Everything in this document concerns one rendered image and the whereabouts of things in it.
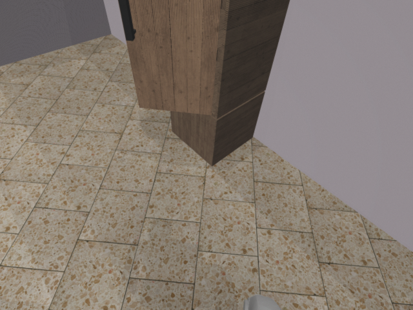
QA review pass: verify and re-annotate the cupboard door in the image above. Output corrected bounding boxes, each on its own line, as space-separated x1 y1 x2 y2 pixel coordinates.
119 0 221 115

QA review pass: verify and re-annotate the handle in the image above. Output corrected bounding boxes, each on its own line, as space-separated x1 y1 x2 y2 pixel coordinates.
118 0 136 41

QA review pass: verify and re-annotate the right robot thigh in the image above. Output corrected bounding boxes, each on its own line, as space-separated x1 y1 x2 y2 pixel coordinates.
243 295 281 310

